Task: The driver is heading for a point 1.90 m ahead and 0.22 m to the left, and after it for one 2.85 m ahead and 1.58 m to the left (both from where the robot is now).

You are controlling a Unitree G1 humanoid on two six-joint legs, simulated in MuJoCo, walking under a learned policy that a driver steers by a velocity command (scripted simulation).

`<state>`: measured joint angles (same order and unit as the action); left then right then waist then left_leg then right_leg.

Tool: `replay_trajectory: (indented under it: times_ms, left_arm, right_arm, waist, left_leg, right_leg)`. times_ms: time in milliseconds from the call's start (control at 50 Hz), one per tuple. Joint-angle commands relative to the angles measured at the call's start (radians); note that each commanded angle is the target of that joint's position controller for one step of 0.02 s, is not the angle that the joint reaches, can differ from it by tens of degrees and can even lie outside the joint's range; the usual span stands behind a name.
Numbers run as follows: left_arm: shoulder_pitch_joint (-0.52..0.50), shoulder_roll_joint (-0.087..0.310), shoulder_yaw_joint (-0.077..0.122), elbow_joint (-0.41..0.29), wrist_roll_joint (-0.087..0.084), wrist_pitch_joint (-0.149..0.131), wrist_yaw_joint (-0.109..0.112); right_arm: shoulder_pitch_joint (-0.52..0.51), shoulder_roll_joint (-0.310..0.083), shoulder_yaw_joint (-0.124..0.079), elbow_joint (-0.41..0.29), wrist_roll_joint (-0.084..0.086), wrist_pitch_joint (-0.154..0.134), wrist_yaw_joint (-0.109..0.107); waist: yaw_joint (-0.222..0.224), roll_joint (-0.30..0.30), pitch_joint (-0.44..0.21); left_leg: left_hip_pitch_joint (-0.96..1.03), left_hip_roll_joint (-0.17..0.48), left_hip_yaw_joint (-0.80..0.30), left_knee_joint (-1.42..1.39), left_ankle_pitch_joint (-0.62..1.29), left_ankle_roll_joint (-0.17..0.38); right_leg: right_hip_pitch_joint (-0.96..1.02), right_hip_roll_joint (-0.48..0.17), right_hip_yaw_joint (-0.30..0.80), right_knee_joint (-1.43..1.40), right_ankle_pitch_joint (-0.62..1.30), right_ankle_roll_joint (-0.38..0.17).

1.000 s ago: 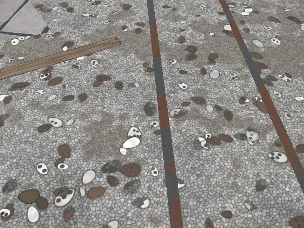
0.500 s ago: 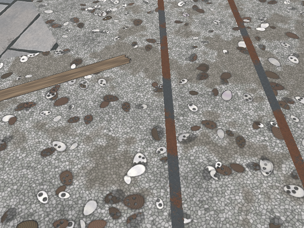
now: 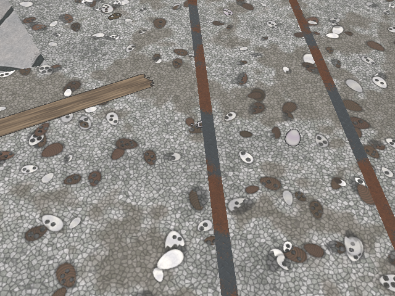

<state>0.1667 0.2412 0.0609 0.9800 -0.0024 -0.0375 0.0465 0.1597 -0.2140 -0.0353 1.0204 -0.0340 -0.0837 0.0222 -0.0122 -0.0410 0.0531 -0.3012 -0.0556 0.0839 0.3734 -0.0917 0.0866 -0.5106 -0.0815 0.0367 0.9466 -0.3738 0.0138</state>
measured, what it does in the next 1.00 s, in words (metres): walks ahead: right foot, then right foot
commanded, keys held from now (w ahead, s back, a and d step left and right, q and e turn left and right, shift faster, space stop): no key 0.32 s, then w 0.68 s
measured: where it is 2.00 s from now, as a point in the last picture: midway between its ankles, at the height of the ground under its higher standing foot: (204, 175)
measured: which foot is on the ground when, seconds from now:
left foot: down 0.00-0.64, up 0.66-1.00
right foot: up 0.00-0.14, down 0.16-0.44, up 0.46-0.62, down 0.64-1.00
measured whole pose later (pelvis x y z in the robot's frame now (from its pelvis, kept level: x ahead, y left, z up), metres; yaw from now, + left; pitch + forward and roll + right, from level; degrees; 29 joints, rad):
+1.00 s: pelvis +0.30 -0.07 +0.00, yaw +0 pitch +2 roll +0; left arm 0.43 0.19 0.05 1.08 0.00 -0.09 0.01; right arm -0.03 -0.24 -0.06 0.93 0.03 -0.07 0.02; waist 0.08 0.03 0.01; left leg -0.65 0.08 0.02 0.62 0.03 0.04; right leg 0.09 0.02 -0.06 0.17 -0.30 -0.03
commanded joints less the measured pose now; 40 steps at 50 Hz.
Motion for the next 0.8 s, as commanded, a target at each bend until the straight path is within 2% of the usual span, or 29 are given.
replay_trajectory:
  times_ms: [20,80,120,140,160,180,200,220,240,320,340,380,420,440,460,480,500,520,560,600,620,640,660,680,700,720,740,760,800]
  left_arm:
    - [0.133,0.041,0.008,0.004,0.006,0.032,0.009]
    - [0.068,0.062,0.014,-0.005,0.003,0.047,0.006]
    - [0.055,0.058,0.014,0.002,0.013,0.042,0.004]
    - [0.051,0.062,0.013,0.004,0.023,0.039,0.002]
    - [0.06,0.084,0.014,0.004,0.027,0.035,0.004]
    - [0.038,0.151,0.027,0.007,0.012,0.033,0.006]
    - [0.042,0.124,0.028,0.026,0.001,0.031,-0.001]
    - [0.037,0.082,0.019,0.03,0.004,0.026,-0.006]
    - [0.019,0.071,0.015,0.033,0.01,0.021,-0.008]
    - [0.028,0.074,0.015,0.053,0.004,0.006,-0.008]
    - [0.048,0.073,0.015,0.066,0.001,0.007,-0.008]
    - [0.059,0.083,0.021,0.074,-0.011,0.011,-0.006]
    - [0.034,0.065,0.016,0.056,-0.017,-0.004,-0.006]
    - [0.006,0.05,0.011,0.04,-0.019,-0.02,-0.009]
    - [-0.021,0.034,0.007,0.022,-0.019,-0.037,-0.017]
    - [-0.054,0.037,0.007,0.006,-0.017,-0.051,-0.025]
    - [-0.073,0.043,0.009,-0.003,-0.017,-0.061,-0.034]
    - [-0.075,0.043,0.009,-0.006,-0.021,-0.068,-0.043]
    - [-0.057,0.043,0.009,0.001,-0.032,-0.075,-0.055]
    - [0.081,0.039,0.02,0.065,-0.03,-0.071,-0.056]
    - [0.185,0.064,0.036,0.107,-0.02,-0.063,-0.052]
    - [0.311,0.128,0.059,0.129,-0.014,-0.058,-0.043]
    - [0.418,0.23,0.077,0.138,-0.017,-0.058,-0.044]
    - [0.385,0.158,0.049,0.131,-0.004,-0.069,-0.046]
    - [0.3,0.112,0.033,0.104,-0.005,-0.078,-0.046]
    - [0.237,0.088,0.022,0.08,-0.005,-0.082,-0.052]
    - [0.191,0.08,0.014,0.063,-0.004,-0.082,-0.058]
    - [0.175,0.06,0.005,0.057,0.0,-0.08,-0.06]
    - [0.204,0.065,0.002,0.063,0.005,-0.073,-0.055]
  right_arm:
    - [-0.086,-0.144,-0.02,-0.066,0.005,-0.003,-0.022]
    - [-0.059,-0.142,-0.017,-0.053,0.015,0.018,-0.033]
    - [-0.057,-0.119,-0.008,-0.048,0.028,0.028,-0.038]
    - [-0.025,-0.101,-0.001,-0.035,0.031,0.031,-0.038]
    - [0.009,-0.089,0.003,-0.025,0.027,0.031,-0.037]
    - [0.074,-0.096,-0.004,-0.02,0.024,0.029,-0.035]
    - [0.06,-0.1,-0.004,-0.021,0.022,0.036,-0.04]
    - [0.036,-0.106,-0.006,-0.024,0.024,0.042,-0.044]
    - [0.029,-0.095,-0.004,-0.025,0.027,0.048,-0.048]
    - [0.031,-0.1,-0.006,-0.015,0.027,0.055,-0.047]
    - [0.042,-0.098,-0.007,-0.006,0.031,0.056,-0.046]
    - [0.045,-0.118,-0.018,-0.002,0.046,0.063,-0.045]
    - [0.078,-0.137,-0.028,0.002,0.058,0.056,-0.046]
    - [0.126,-0.156,-0.035,0.012,0.062,0.044,-0.045]
    - [0.166,-0.188,-0.045,0.024,0.063,0.033,-0.044]
    - [0.182,-0.199,-0.051,0.028,0.061,0.021,-0.044]
    - [0.188,-0.19,-0.05,0.026,0.054,0.008,-0.043]
    - [0.187,-0.181,-0.049,0.021,0.05,0.0,-0.041]
    - [0.141,-0.182,-0.05,0.001,0.062,-0.001,-0.035]
    - [0.045,-0.198,-0.053,-0.023,0.077,0.013,-0.029]
    - [0.029,-0.193,-0.052,-0.033,0.073,0.014,-0.03]
    - [-0.01,-0.143,-0.037,-0.054,0.063,0.01,-0.028]
    - [0.005,-0.073,-0.02,-0.087,0.05,-0.005,-0.033]
    - [-0.014,-0.1,-0.028,-0.09,0.062,-0.017,-0.032]
    - [-0.012,-0.112,-0.03,-0.09,0.082,-0.028,-0.024]
    - [-0.011,-0.119,-0.032,-0.083,0.085,-0.032,-0.02]
    - [-0.017,-0.125,-0.039,-0.076,0.076,-0.033,-0.021]
    - [-0.017,-0.131,-0.046,-0.073,0.068,-0.027,-0.021]
    - [-0.016,-0.102,-0.045,-0.07,0.06,-0.012,-0.016]
  waist:
    - [0.062,0.133,-0.163]
    - [0.039,0.129,-0.116]
    - [0.052,0.109,-0.072]
    - [0.051,0.084,-0.054]
    - [0.038,0.053,-0.05]
    - [-0.025,-0.038,-0.04]
    - [-0.011,-0.075,-0.04]
    - [-0.001,-0.061,-0.036]
    - [-0.005,-0.061,-0.045]
    - [0.003,-0.019,-0.091]
    - [0.006,-0.009,-0.115]
    - [0.004,0.021,-0.075]
    - [-0.013,0.087,0.017]
    - [-0.032,0.135,0.042]
    - [-0.04,0.193,0.052]
    - [-0.046,0.201,0.067]
    - [-0.047,0.196,0.06]
    - [-0.041,0.188,0.043]
    - [-0.012,0.159,0.023]
    - [0.076,0.142,-0.011]
    - [0.116,0.121,-0.051]
    - [0.167,-0.029,-0.078]
    - [0.174,-0.284,-0.132]
    - [0.149,-0.191,-0.117]
    - [0.109,-0.118,-0.055]
    - [0.084,-0.068,-0.028]
    - [0.063,-0.034,0.002]
    - [0.044,-0.032,0.01]
    - [0.032,-0.045,0.006]
  left_leg:
    - [-0.05,0.257,-0.153,-0.146,0.284,0.156]
    - [-0.066,0.254,-0.195,-0.185,-0.101,0.133]
    - [-0.088,0.224,-0.201,-0.166,-0.276,0.092]
    - [-0.089,0.2,-0.198,-0.147,-0.32,0.057]
    - [-0.094,0.17,-0.187,-0.109,-0.331,0.022]
    - [-0.107,0.106,-0.141,-0.09,-0.299,-0.006]
    - [-0.028,0.072,-0.085,-0.064,-0.247,-0.022]
    - [0.022,0.072,-0.075,-0.033,-0.207,-0.027]
    - [0.047,0.076,-0.072,-0.014,-0.164,-0.024]
    - [0.096,0.086,-0.071,0.028,0.005,-0.015]
    - [0.107,0.077,-0.06,0.037,-0.059,-0.011]
    - [0.073,0.075,-0.07,0.043,-0.35,0.018]
    - [0.065,0.151,-0.189,-0.026,-0.57,0.069]
    - [0.119,0.23,-0.303,-0.083,-0.61,0.109]
    - [0.18,0.328,-0.439,-0.136,-0.608,0.159]
    - [0.205,0.386,-0.516,-0.145,-0.537,0.191]
    - [0.238,0.413,-0.541,-0.138,-0.429,0.204]
    - [0.278,0.424,-0.529,-0.126,-0.328,0.202]
    - [0.255,0.388,-0.422,-0.113,-0.224,0.154]
    - [0.037,0.273,-0.244,-0.059,-0.166,0.083]
    - [-0.07,0.219,-0.177,0.029,-0.071,0.049]
    - [-0.194,0.132,-0.057,0.298,-0.015,-0.019]
    - [-0.407,0.007,0.0,0.629,-0.314,-0.077]
    - [-0.515,0.037,-0.124,0.817,-0.46,-0.06]
    - [-0.586,0.093,-0.155,0.882,-0.388,-0.03]
    - [-0.585,0.134,-0.144,0.867,-0.295,-0.011]
    - [-0.559,0.162,-0.142,0.804,-0.217,-0.007]
    - [-0.505,0.18,-0.135,0.746,-0.168,-0.009]
    - [-0.452,0.178,-0.106,0.668,-0.112,-0.03]
  right_leg:
    - [0.23,-0.015,0.004,-0.166,0.105,0.007]
    - [0.256,-0.004,-0.004,-0.279,0.151,0.004]
    - [0.313,0.011,-0.025,-0.419,0.203,-0.012]
    - [0.341,0.0,-0.013,-0.494,0.249,-0.022]
    - [0.372,-0.043,0.029,-0.529,0.315,-0.036]
    - [0.371,-0.058,0.039,-0.503,0.334,-0.059]
    - [0.283,-0.028,0.028,-0.523,0.193,-0.061]
    - [0.245,-0.015,0.024,-0.547,0.156,-0.047]
    - [0.24,-0.012,0.02,-0.553,0.19,-0.032]
    - [0.295,0.0,0.005,-0.518,0.342,-0.027]
    - [0.308,0.011,-0.007,-0.512,0.273,-0.033]
    - [0.253,0.04,-0.032,-0.473,-0.009,-0.061]
    - [0.111,0.053,-0.042,-0.413,-0.152,-0.08]
    - [0.023,0.063,-0.069,-0.336,-0.112,-0.08]
    - [-0.051,0.067,-0.093,-0.248,-0.047,-0.081]
    - [-0.101,0.049,-0.078,-0.206,-0.041,-0.09]
    - [-0.14,0.03,-0.053,-0.156,-0.083,-0.099]
    - [-0.166,0.012,-0.037,-0.129,-0.118,-0.107]
    - [-0.084,0.0,-0.051,-0.239,-0.084,-0.115]
    - [0.284,0.078,-0.141,-0.441,0.148,-0.104]
    - [0.47,0.1,-0.131,-0.43,0.2,-0.1]
    - [0.596,-0.04,0.078,-0.536,0.114,-0.151]
    - [0.748,-0.278,0.521,-0.711,0.075,-0.293]
    - [0.739,-0.323,0.628,-0.73,0.019,-0.33]
    - [0.705,-0.3,0.527,-0.715,0.015,-0.298]
    - [0.655,-0.257,0.415,-0.727,0.052,-0.259]
    - [0.593,-0.23,0.333,-0.75,0.135,-0.231]
    - [0.545,-0.199,0.257,-0.768,0.224,-0.207]
    - [0.509,-0.164,0.164,-0.789,0.349,-0.198]
Velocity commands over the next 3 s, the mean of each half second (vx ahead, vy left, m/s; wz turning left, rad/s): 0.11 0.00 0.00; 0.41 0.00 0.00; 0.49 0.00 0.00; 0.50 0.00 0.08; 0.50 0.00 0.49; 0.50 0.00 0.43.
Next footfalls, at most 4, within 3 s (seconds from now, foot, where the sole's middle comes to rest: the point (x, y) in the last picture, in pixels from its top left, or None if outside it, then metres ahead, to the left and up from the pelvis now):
0.16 right None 0.12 -0.15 -0.78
0.64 right None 0.21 -0.17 -0.78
1.12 left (177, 262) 0.57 0.07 -0.78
1.68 right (239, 183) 0.89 -0.17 -0.78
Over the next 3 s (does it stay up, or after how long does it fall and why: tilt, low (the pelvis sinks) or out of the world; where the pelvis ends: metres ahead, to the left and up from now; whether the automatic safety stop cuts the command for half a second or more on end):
stays up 1.45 0.07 0.01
